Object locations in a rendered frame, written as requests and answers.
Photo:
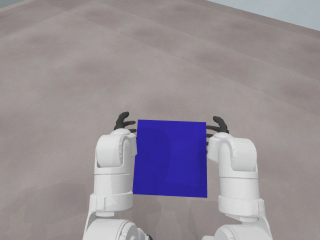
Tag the robot left upper arm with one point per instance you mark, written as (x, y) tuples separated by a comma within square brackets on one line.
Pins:
[(112, 229)]

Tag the right robot hand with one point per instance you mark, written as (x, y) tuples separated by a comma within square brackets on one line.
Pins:
[(222, 129)]

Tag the left robot forearm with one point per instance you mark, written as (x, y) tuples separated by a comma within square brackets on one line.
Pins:
[(112, 193)]

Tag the carton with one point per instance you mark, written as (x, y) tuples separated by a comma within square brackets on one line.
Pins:
[(171, 158)]

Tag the robot left thigh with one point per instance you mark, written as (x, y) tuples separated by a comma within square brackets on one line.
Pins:
[(143, 236)]

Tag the robot right upper arm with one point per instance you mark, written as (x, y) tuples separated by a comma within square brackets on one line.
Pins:
[(241, 232)]

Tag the left robot hand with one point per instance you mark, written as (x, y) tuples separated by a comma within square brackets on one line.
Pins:
[(121, 125)]

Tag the right robot forearm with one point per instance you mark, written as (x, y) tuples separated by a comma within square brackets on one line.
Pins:
[(239, 188)]

